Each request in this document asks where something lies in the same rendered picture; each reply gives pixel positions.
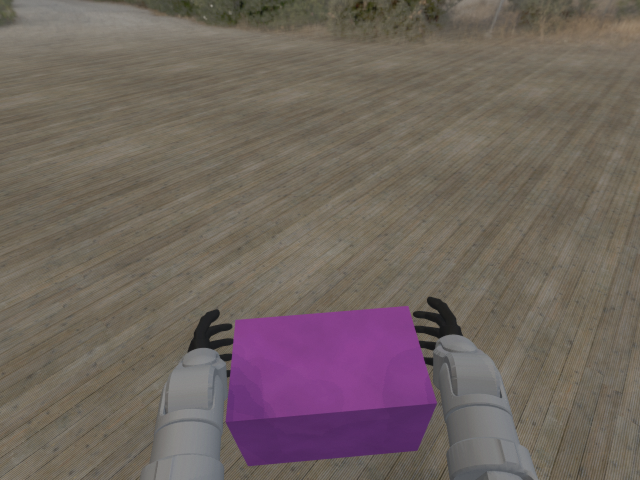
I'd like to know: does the robot right forearm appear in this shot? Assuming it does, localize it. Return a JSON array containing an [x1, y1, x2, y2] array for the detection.
[[433, 335, 539, 480]]

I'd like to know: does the robot left hand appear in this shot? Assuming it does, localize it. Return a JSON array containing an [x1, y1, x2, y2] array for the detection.
[[187, 309, 234, 377]]

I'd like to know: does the carton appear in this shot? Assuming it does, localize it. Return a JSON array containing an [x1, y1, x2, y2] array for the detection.
[[226, 306, 437, 466]]

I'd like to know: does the robot right hand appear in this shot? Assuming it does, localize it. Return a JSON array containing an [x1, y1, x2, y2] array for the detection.
[[413, 297, 463, 366]]

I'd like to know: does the robot left forearm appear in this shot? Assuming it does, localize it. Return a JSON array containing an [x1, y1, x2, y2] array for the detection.
[[139, 348, 228, 480]]

